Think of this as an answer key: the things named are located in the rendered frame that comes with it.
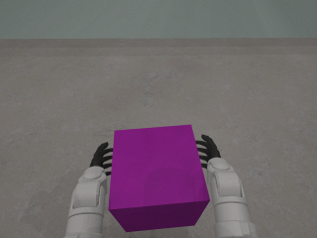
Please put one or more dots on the robot right forearm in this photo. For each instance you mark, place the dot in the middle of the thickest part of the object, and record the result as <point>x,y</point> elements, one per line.
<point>229,201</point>

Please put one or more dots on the carton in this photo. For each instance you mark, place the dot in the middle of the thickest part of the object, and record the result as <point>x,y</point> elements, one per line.
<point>157,180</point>

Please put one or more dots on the robot left forearm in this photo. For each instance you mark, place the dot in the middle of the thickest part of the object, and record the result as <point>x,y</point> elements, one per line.
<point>87,205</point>

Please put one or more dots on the robot right hand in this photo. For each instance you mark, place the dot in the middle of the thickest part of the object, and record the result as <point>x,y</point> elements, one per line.
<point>211,151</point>

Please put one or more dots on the robot left hand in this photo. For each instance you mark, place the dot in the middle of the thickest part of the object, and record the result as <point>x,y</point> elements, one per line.
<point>98,158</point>

